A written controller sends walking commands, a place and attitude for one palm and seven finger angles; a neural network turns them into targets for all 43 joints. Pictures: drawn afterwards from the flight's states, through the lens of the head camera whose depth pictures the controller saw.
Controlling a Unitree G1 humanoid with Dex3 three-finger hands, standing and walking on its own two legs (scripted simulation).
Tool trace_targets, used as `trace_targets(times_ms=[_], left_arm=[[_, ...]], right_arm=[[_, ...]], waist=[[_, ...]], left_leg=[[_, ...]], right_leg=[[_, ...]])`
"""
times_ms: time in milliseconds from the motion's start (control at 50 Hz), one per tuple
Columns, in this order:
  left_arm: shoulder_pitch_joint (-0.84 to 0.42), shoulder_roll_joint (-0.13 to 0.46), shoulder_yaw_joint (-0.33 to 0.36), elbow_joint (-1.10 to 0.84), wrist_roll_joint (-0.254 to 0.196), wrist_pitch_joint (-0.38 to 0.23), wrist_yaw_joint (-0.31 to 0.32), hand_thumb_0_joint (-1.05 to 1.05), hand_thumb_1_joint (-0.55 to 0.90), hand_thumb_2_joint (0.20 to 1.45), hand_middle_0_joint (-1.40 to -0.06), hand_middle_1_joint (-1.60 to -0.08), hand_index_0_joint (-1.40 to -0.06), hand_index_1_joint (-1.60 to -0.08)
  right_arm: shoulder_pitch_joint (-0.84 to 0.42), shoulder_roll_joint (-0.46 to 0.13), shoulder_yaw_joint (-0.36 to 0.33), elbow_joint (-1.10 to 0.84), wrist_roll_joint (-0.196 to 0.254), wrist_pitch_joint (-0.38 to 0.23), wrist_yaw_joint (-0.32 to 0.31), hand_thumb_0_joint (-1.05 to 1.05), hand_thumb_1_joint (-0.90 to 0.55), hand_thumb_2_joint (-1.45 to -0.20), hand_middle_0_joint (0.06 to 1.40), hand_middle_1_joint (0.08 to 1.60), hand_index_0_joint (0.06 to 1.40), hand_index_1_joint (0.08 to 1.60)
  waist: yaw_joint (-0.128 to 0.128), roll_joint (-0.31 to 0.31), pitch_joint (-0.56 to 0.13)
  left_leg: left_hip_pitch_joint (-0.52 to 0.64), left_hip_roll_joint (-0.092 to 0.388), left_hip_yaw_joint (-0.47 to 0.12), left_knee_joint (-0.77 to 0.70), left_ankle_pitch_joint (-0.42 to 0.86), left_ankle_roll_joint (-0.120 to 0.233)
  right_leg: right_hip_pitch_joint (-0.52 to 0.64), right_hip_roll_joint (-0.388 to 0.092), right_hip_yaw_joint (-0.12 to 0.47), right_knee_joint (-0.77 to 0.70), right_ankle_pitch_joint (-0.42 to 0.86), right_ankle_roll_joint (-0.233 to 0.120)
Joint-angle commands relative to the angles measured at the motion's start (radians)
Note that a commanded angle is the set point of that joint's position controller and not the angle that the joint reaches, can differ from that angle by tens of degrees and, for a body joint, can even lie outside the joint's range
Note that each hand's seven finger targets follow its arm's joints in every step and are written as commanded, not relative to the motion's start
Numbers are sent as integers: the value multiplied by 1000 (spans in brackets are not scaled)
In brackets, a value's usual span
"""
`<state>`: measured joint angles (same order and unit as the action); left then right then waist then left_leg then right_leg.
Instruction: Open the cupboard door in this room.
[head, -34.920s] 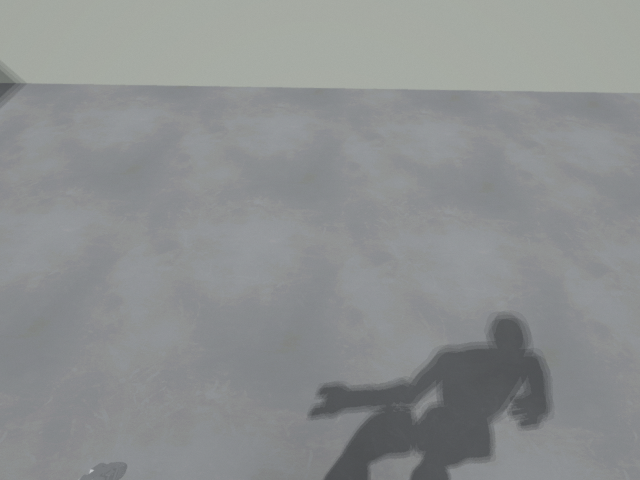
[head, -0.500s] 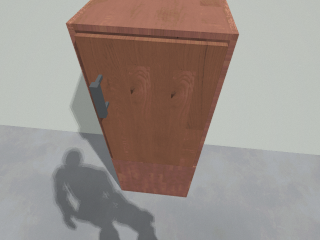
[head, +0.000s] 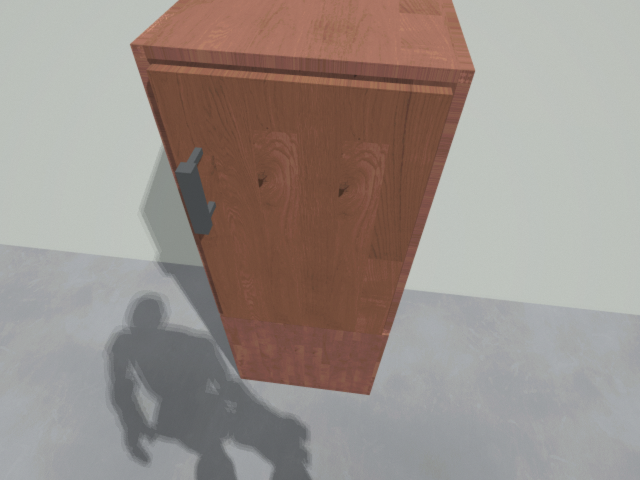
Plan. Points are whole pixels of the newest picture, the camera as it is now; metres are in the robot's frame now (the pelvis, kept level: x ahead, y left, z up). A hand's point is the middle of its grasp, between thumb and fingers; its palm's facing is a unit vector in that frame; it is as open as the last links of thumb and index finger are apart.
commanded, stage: look again from close up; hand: left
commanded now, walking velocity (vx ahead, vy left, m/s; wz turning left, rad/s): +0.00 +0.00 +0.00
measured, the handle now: (200, 191) +0.48 +0.22 +0.08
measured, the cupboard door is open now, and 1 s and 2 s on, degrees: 0 0 0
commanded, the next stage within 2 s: raise the hand with hooked fingers in 0.42 s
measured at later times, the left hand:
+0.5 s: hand out of the picture -0.01 +0.17 -0.18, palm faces +0.03 -0.98 -0.20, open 7.4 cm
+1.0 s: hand out of the picture +0.13 +0.19 -0.04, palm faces +0.06 -1.00 +0.00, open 8.9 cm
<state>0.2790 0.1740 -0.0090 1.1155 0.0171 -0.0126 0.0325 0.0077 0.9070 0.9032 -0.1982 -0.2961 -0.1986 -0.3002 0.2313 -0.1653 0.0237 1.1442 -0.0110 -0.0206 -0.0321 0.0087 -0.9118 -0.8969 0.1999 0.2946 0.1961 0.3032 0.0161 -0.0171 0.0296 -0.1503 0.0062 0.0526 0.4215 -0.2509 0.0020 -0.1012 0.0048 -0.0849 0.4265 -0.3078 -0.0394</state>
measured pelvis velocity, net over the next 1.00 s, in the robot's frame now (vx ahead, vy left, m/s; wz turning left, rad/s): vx -0.05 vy -0.01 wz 0.01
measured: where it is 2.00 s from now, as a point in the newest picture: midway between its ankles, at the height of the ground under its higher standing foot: outside the picture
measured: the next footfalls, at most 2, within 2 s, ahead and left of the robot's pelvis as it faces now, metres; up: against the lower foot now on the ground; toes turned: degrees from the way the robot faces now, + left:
none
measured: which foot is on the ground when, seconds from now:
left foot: down 0.00-1.00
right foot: down 0.00-1.00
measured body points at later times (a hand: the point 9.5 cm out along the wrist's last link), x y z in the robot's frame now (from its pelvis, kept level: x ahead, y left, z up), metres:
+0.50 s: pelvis -0.01 -0.01 +0.00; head +0.00 -0.01 +0.45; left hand -0.01 +0.22 -0.16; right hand +0.00 -0.23 -0.16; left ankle -0.02 +0.12 -0.74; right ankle -0.05 -0.09 -0.74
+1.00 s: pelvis -0.05 -0.01 -0.07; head -0.02 +0.00 +0.38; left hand +0.12 +0.25 -0.04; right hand +0.18 -0.25 -0.10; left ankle -0.02 +0.12 -0.74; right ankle -0.05 -0.09 -0.74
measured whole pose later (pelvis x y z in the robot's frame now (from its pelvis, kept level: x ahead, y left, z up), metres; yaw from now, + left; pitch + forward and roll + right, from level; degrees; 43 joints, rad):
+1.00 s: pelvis -0.05 -0.01 -0.07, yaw +1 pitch +9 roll +0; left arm 0.45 0.20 0.19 0.13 -0.28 -0.45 -0.34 0.02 0.54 0.75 -0.23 -0.53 -0.23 -0.53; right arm 0.16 -0.27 -0.04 0.50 0.04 -0.22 -0.06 0.01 -0.90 -0.90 0.20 0.29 0.20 0.30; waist 0.03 -0.02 -0.12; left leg -0.72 0.03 0.02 1.01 -0.44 0.00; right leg -0.66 0.00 -0.11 1.01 -0.51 -0.06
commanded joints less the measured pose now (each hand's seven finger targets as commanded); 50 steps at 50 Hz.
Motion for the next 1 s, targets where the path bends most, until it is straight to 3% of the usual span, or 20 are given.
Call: trace_targets(times_ms=[0,480,500,520,540,560,580,600,620,640,660,700,740,780,820,860,920,940,960,980], left_arm=[[54,115,22,-27,-5,-16,6,0,900,900,-200,-300,-200,-300],[54,110,25,-26,-6,-16,3,0,900,900,-200,-300,-200,-300],[152,87,20,7,7,-44,46,0,900,900,-200,-300,-200,-300],[-575,316,111,-1535,-227,-260,21,0,877,890,-202,-315,-202,-315],[-162,280,141,-1301,-140,-221,67,0,853,880,-203,-330,-203,-330],[92,69,36,-1131,-166,-94,91,0,830,870,-205,-345,-205,-345],[79,-35,-11,-1113,-198,-89,64,0,807,860,-207,-360,-207,-360],[-1,35,46,-1141,-213,-141,43,0,783,850,-208,-375,-208,-375],[13,66,84,-1107,-214,-200,12,0,760,840,-210,-390,-210,-390],[69,43,102,-1013,-215,-263,-26,0,737,830,-212,-405,-212,-405],[174,21,117,-933,-215,-327,-76,0,713,820,-213,-420,-213,-420],[312,-13,122,-875,-243,-470,-202,0,667,800,-217,-450,-217,-450],[327,47,173,-887,-269,-597,-341,0,620,780,-220,-480,-220,-480],[299,158,275,-911,-296,-629,-446,0,573,760,-223,-510,-223,-510],[223,191,322,-1030,-345,-569,-463,0,527,740,-227,-540,-227,-540],[118,208,338,-1139,-375,-516,-434,0,480,720,-230,-570,-230,-570],[8,192,303,-1310,-339,-526,-362,0,410,690,-235,-615,-235,-615],[-48,179,259,-1363,-320,-541,-351,0,387,680,-237,-630,-237,-630],[-119,188,235,-1396,-314,-552,-350,0,363,670,-238,-645,-238,-645],[-124,201,233,-1387,-302,-559,-354,0,340,660,-240,-660,-240,-660]], right_arm=[[40,-101,-22,-34,-1,-10,-5,0,-900,-900,200,300,200,300],[54,-93,-23,-23,-2,-9,-5,0,-900,-900,200,300,200,300],[-28,-99,-27,-87,9,-17,4,0,-900,-900,200,300,200,300],[26,-279,-51,-435,58,-167,-38,0,-900,-900,200,300,200,300],[-49,-189,-32,-393,40,-251,-71,0,-900,-900,200,300,200,300],[-33,-149,-53,-399,62,-271,-62,0,-900,-900,200,300,200,300],[-18,-161,-51,-388,73,-272,-63,0,-900,-900,200,300,200,300],[-54,-199,-68,-442,66,-284,-63,0,-900,-900,200,300,200,300],[-38,-224,-84,-457,44,-291,-61,0,-900,-900,200,300,200,300],[-40,-217,-89,-479,28,-292,-55,0,-900,-900,200,300,200,300],[-57,-208,-96,-512,28,-295,-40,0,-900,-900,200,300,200,300],[-102,-198,-105,-573,17,-299,-10,0,-900,-900,200,300,200,300],[-129,-204,-117,-631,26,-299,15,0,-900,-900,200,300,200,300],[-136,-216,-123,-695,42,-285,26,0,-900,-900,200,300,200,300],[-157,-211,-117,-763,54,-262,5,0,-900,-900,200,300,200,300],[-139,-203,-107,-788,59,-236,-16,0,-900,-900,200,300,200,300],[-77,-184,-99,-779,51,-230,-35,0,-900,-900,200,300,200,300],[-67,-185,-91,-770,45,-234,-40,0,-900,-900,200,300,200,300],[-48,-192,-83,-758,39,-239,-45,0,-900,-900,200,300,200,300],[-42,-194,-83,-742,39,-246,-51,0,-900,-900,200,300,200,300]], waist=[[-5,6,18],[-2,19,28],[25,16,53],[-108,226,-433],[1,349,-450],[-28,262,-264],[-45,99,-133],[-75,-27,-26],[-91,-135,-48],[-80,-194,-28],[-27,-149,-19],[31,-194,-92],[37,-172,-164],[51,-91,-240],[51,-74,-305],[25,-39,-283],[-20,77,-276],[-45,93,-276],[-70,60,-275],[-71,93,-290]], left_leg=[[-1,101,-83,-54,227,31],[-25,97,-88,-59,204,25],[-103,87,-37,179,199,-1],[197,-14,-40,19,303,37],[247,19,-25,11,442,40],[112,32,-56,21,421,21],[31,26,-59,38,322,23],[-48,12,-73,79,217,36],[-97,0,-70,128,156,40],[-185,-8,-72,180,100,32],[-248,-20,-64,213,78,19],[-394,-28,-49,313,46,0],[-508,-38,-41,408,25,-9],[-554,-48,-21,464,15,-5],[-571,-56,-4,481,-35,7],[-562,-48,-12,491,-81,12],[-470,-14,-39,483,-31,28],[-442,-6,-49,480,-12,34],[-443,2,-65,487,-7,38],[-429,5,-71,488,3,38]], right_leg=[[-35,-132,110,-73,295,-5],[-44,-130,111,-85,236,-11],[-66,-197,193,-86,732,52],[15,-104,114,11,596,17],[-21,-39,76,67,355,-8],[-110,-31,11,68,216,9],[-164,-22,-12,49,223,19],[-255,-15,-9,39,193,33],[-328,-15,-7,56,143,42],[-402,-14,-5,95,84,48],[-422,-16,2,145,61,38],[-454,-15,25,266,66,31],[-442,-40,86,343,137,35],[-400,-68,158,368,152,35],[-364,-79,214,334,54,54],[-418,-70,233,302,-66,62],[-478,-36,179,316,-40,41],[-506,-22,148,333,-12,34],[-522,-11,135,352,3,34],[-529,-5,125,359,15,28]])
